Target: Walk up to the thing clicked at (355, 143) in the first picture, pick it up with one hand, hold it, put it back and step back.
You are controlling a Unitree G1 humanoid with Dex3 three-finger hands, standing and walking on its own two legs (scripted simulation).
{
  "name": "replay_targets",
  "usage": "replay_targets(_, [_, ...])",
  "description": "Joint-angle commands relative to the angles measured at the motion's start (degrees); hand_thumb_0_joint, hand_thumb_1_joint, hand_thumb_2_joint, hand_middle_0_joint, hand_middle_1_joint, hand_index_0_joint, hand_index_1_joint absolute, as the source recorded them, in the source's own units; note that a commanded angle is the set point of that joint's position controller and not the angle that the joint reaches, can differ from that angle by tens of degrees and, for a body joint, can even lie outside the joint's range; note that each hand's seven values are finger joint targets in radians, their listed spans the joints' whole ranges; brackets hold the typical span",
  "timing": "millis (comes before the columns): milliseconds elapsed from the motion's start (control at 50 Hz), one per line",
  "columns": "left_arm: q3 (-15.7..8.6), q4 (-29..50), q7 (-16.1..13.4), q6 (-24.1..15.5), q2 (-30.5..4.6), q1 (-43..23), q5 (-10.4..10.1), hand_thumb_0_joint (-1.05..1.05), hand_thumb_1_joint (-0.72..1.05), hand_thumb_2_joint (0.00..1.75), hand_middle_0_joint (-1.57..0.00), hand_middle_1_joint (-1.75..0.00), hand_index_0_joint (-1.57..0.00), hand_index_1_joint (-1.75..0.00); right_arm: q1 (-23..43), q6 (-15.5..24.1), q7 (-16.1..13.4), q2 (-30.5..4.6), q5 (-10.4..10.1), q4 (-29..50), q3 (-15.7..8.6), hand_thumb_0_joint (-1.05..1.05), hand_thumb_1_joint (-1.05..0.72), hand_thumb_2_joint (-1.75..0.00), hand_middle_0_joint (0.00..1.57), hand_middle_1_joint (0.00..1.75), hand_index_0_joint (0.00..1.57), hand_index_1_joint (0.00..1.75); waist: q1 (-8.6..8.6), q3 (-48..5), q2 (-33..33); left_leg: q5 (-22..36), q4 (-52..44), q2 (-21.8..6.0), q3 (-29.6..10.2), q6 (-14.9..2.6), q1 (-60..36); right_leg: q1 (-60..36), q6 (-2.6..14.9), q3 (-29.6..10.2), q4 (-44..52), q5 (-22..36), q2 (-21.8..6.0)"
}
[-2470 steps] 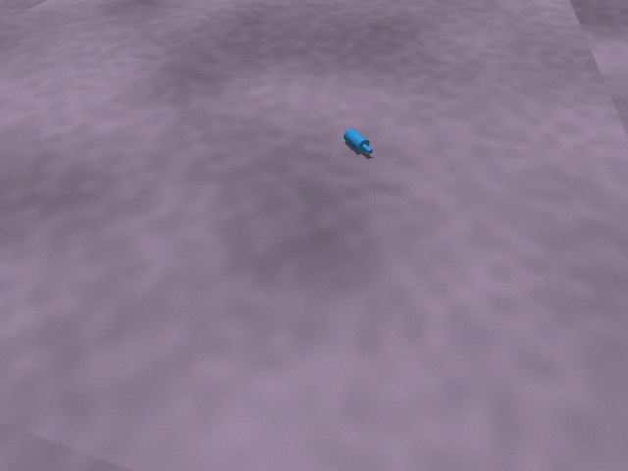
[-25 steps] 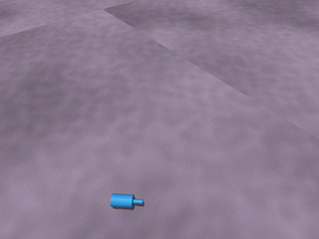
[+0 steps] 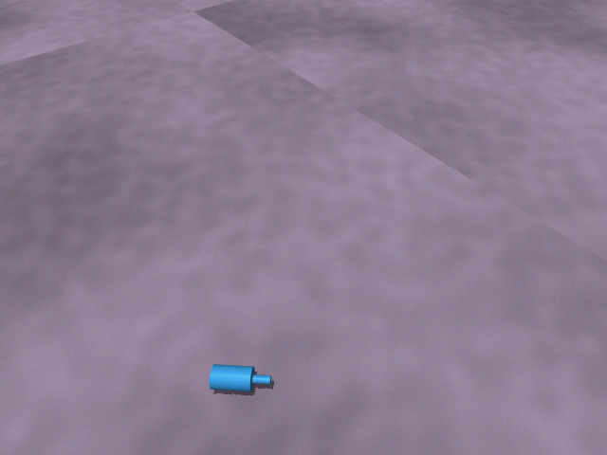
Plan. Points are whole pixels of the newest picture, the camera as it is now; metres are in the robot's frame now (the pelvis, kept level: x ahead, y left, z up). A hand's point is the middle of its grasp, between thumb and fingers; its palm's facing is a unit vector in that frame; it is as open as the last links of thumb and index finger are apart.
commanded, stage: stand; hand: left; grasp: from above
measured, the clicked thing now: (241, 378) +0.47 +0.25 -0.74
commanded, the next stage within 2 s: step back in 0.02 s
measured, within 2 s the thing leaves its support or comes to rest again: neither
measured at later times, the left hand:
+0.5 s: hand out of the picture +0.10 +0.32 -0.18, palm faces -0.02 -0.94 -0.35, open 7.4 cm
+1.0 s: hand out of the picture -0.01 +0.35 -0.16, palm faces -0.03 -0.92 -0.39, open 7.4 cm
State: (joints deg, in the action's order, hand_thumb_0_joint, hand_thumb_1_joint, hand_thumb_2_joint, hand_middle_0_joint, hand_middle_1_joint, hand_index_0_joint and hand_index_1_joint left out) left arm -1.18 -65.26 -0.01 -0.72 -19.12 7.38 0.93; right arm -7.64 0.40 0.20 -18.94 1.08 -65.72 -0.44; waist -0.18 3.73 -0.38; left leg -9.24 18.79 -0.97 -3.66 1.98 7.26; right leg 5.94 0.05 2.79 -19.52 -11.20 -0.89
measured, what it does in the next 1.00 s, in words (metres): walks backwards: left foot, then right foot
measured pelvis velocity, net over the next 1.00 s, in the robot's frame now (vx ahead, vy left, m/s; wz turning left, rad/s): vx -0.15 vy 0.09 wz -0.02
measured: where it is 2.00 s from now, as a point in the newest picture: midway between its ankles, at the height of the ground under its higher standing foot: outside the picture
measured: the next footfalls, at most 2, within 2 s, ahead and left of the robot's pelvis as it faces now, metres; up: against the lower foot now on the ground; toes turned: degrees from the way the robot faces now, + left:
left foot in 0.30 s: -0.01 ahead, +0.15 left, +0.00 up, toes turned -1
right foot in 0.70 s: -0.04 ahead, -0.04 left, +0.00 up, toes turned +0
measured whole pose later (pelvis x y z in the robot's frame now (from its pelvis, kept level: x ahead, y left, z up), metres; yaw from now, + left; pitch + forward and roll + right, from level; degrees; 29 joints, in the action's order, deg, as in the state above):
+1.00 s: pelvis -0.15 +0.09 -0.02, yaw -1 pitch -1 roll +0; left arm -4.3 -45.1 -0.8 2.2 -20.6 5.2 2.1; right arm -8.9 -1.7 -0.7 -23.4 0.3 -50.8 -2.6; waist 0.1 10.2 0.3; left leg -28.2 46.6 2.8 -5.1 0.5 16.5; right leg 22.4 -0.2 -1.6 -34.4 -10.8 -0.9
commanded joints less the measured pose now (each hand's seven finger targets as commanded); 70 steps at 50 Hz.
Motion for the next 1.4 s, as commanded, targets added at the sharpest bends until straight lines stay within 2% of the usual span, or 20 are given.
replay_targets(0, [-5.25,4.48,-1.09,-0.71,-16.51,-1.54,-1.1,0.0,0.9,0.9,-0.2,-0.3,-0.2,-0.3,4.56,0.06,-0.61,-14.21,-0.12,5.22,-2.97,0.0,-0.9,-0.9,0.2,0.3,0.2,0.3,-0.27,1.56,0.44,13.84,4.7,-3.65,-3.1,-4.09,5.1,2.26,1.44,-6.21,-0.17,14.7,-6.29])
replay_targets(60, [-6.07,7.06,-1.58,-0.3,-17.12,-0.43,-1.41,0.0,0.9,0.9,-0.2,-0.3,-0.2,-0.3,1.45,-0.85,-0.78,-11.51,-0.99,7.02,-2.78,0.0,-0.9,-0.9,0.2,0.3,0.2,0.3,0.28,-2.47,4.39,8.34,16.53,1.33,1.94,-3.05,6.25,1.07,7.49,-10.48,-0.44,25.07,-12.08])
replay_targets(100, [-6.41,10.04,-1.88,-0.15,-17.28,-3.77,-0.59,0.0,0.9,0.9,-0.2,-0.3,-0.2,-0.3,-0.48,-1.82,-0.71,-11.65,-0.84,7.96,-3.71,0.0,-0.9,-0.9,0.2,0.3,0.2,0.3,1.0,-5.18,9.29,-15.38,28.32,3.7,1.77,-3.66,8.4,3.01,13.16,-15.06,-0.14,26.07,-18.46])
replay_targets(140, [-6.71,12.91,-2.0,0.13,-17.65,-6.24,0.51,0.0,0.9,0.9,-0.2,-0.3,-0.2,-0.3,-2.77,-2.78,-0.41,-12.94,-0.77,9.31,-4.44,0.0,-0.9,-0.9,0.2,0.3,0.2,0.3,1.97,-5.14,9.97,-21.47,35.19,1.87,-1.66,-4.68,9.1,7.41,15.1,-15.77,-1.63,24.52,-21.18])
replay_targets(220, [-5.91,15.81,-2.14,0.64,-16.07,-8.53,0.53,0.0,0.9,0.9,-0.2,-0.3,-0.2,-0.3,-4.55,-2.3,-0.26,-12.58,-1.06,11.08,-4.71,0.0,-0.9,-0.9,0.2,0.3,0.2,0.3,2.47,-7.42,10.04,-13.68,23.16,0.56,0.26,-4.78,10.29,2.71,10.11,-10.3,-10.18,25.94,-15.73])
replay_targets(260, [-5.38,16.67,-1.85,1.75,-15.35,-7.21,-0.39,0.0,0.9,0.9,-0.2,-0.3,-0.2,-0.3,-4.2,-1.33,-0.52,-13.01,-0.2,11.56,-4.98,0.0,-0.9,-0.9,0.2,0.3,0.2,0.3,2.26,-7.23,3.77,10.83,6.34,-0.39,1.58,-3.94,6.51,2.36,5.67,-5.9,-18.53,22.22,-9.97])
replay_targets(320, [-4.91,17.5,-2.34,3.44,-10.99,-4.68,-1.32,0.0,0.9,0.9,-0.2,-0.3,-0.2,-0.3,-4.16,-0.76,-1.1,-18.83,0.9,12.5,-6.51,0.0,-0.9,-0.9,0.2,0.3,0.2,0.3,0.92,-7.38,-8.02,43.02,6.76,-14.14,-16.03,-11.08,-4.73,20.28,2.2,-9.41,-38.26,-24.76,6.02])
replay_targets(460, [-5.36,17.27,-2.56,3.28,-12.76,-1.02,-0.98,0.0,0.9,0.9,-0.2,-0.3,-0.2,-0.3,0.72,-0.81,-2.93,-14.64,0.22,17.16,-5.86,0.0,-0.9,-0.9,0.2,0.3,0.2,0.3,0.1,-9.07,-6.75,38.48,10.59,-11.07,-8.9,-10.51,-11.29,24.67,0.51,-12.18,-44.77,-16.6,5.29])
replay_targets(600, [-5.49,19.15,-1.94,1.94,-11.73,-1.04,-0.26,0.0,0.9,0.9,-0.2,-0.3,-0.2,-0.3,-1.45,-1.53,-2.71,-15.61,-0.34,18.55,-6.28,0.0,-0.9,-0.9,0.2,0.3,0.2,0.3,2.65,-8.27,-6.93,30.74,12.69,-11.29,-7.45,-12.25,-10.07,16.21,0.0,-5.78,-19.11,-12.12,2.21])
replay_targets(680, [-6.47,17.46,-1.62,0.85,-13.62,2.64,0.98,0.0,0.9,0.9,-0.2,-0.3,-0.2,-0.3,2.29,-1.82,-1.88,-14.99,-1.34,19.62,-5.89,0.0,-0.9,-0.9,0.2,0.3,0.2,0.3,0.36,-8.51,0.3,9.65,16.72,-7.62,-5.83,-8.39,7.86,0.0,4.37,-10.58,-8.83,11.06,-1.25])
replay_targets(740, [-8.0,21.83,-1.33,0.85,-20.37,-3.44,1.05,0.0,0.9,0.9,-0.2,-0.3,-0.2,-0.3,1.29,-2.55,-1.93,-13.88,-0.88,19.2,-5.88,0.0,-0.9,-0.9,0.2,0.3,0.2,0.3,-0.65,-1.9,17.29,-26.98,44.61,5.68,-2.09,-2.18,12.78,13.91,20.38,-35.6,0.73,13.18,-22.86])
replay_targets(820, [-7.24,23.27,-1.86,0.94,-14.64,-4.5,0.56,0.0,0.9,0.9,-0.2,-0.3,-0.2,-0.3,-2.22,-1.97,-1.2,-13.23,-1.33,17.52,-5.05,0.0,-0.9,-0.9,0.2,0.3,0.2,0.3,0.28,-3.22,7.0,-20.82,49.1,8.63,-4.37,-1.92,15.32,10.26,14.5,-19.43,-3.08,18.34,-12.85])
replay_targets(940, [-6.86,24.66,-1.75,2.25,-14.92,-0.92,1.43,0.0,0.9,0.9,-0.2,-0.3,-0.2,-0.3,-4.13,-0.87,-1.76,-12.26,-0.76,18.82,-4.53,0.0,-0.9,-0.9,0.2,0.3,0.2,0.3,-1.16,-9.02,11.44,-19.65,19.86,2.23,0.22,-1.26,15.52,-4.72,11.31,-15.87,-9.83,20.63,-10.79])
replay_targets(1000, [-6.28,25.2,-0.93,3.8,-15.01,-1.81,0.03,0.0,0.9,0.9,-0.2,-0.3,-0.2,-0.3,-7.62,-0.14,-1.77,-12.14,0.58,17.17,-5.55,0.0,-0.9,-0.9,0.2,0.3,0.2,0.3,0.98,-8.42,8.64,0.85,1.56,2.45,2.13,-2.1,3.65,3.62,6.5,-12.6,-17.23,13.52,-6.66])
replay_targets(1040, [-5.36,25.69,-1.04,4.06,-10.31,1.03,-0.22,0.0,0.9,0.9,-0.2,-0.3,-0.2,-0.3,-3.81,-0.09,-1.58,-21.41,2.44,18.8,-7.63,0.0,-0.9,-0.9,0.2,0.3,0.2,0.3,-0.54,-6.17,-11.6,9.04,-1.43,-16.9,-24.19,-8.76,-4.43,26.87,1.57,-8.26,-32.32,-20.89,7.61])
replay_targets(1060, [-6.88,25.61,-2.1,4.01,-13.88,-3.57,0.67,0.0,0.9,0.9,-0.2,-0.3,-0.2,-0.3,-3.04,-0.35,-1.32,-25.05,1.53,19.91,-8.28,0.0,-0.9,-0.9,0.2,0.3,0.2,0.3,3.94,-3.68,-13.62,8.4,-2.42,-22.88,-27.66,-15.94,10.49,20.72,0.2,-14.21,-41.32,-27.47,7.18])
replay_targets(1080, [-7.24,25.12,-2.13,3.9,-15.41,-5.6,1.03,0.0,0.9,0.9,-0.2,-0.3,-0.2,-0.3,-0.28,0.06,-1.63,-23.59,1.48,20.06,-8.12,0.0,-0.9,-0.9,0.2,0.3,0.2,0.3,3.51,-0.64,-12.74,5.68,-3.98,-23.55,-29.82,-18.7,15.65,18.92,0.43,-15.46,-48.71,-24.36,5.73])
replay_targets(1140, [-7.1,22.12,-1.24,4.04,-13.37,3.91,-0.61,0.0,0.9,0.9,-0.2,-0.3,-0.2,-0.3,6.43,0.48,-2.16,-16.68,1.35,21.6,-5.88,0.0,-0.9,-0.9,0.2,0.3,0.2,0.3,-3.52,-2.06,-7.16,18.99,3.49,-11.35,-8.0,-11.43,4.27,25.66,1.12,-16.59,-54.44,-14.49,8.35])
replay_targets(1280, [-7.02,23.79,-0.92,3.47,-12.79,2.1,0.47,0.0,0.9,0.9,-0.2,-0.3,-0.2,-0.3,-3.08,0.27,-2.83,-16.86,0.24,21.67,-6.81,0.0,-0.9,-0.9,0.2,0.3,0.2,0.3,2.6,-5.91,-8.33,23.11,7.97,-14.3,-9.78,-16.31,-7.94,24.68,-2.66,-12.28,-41.36,-17.87,5.24])
replay_targets(1380, [-6.99,22.07,-0.13,3.35,-12.64,6.74,0.33,0.0,0.9,0.9,-0.2,-0.3,-0.2,-0.3,0.93,-0.59,-2.55,-18.95,0.7,23.84,-7.31,0.0,-0.9,-0.9,0.2,0.3,0.2,0.3,0.84,-8.42,-12.91,14.47,8.94,-14.53,-9.06,-14.67,-0.62,12.92,-0.77,-6.83,-22.15,-16.04,1.03])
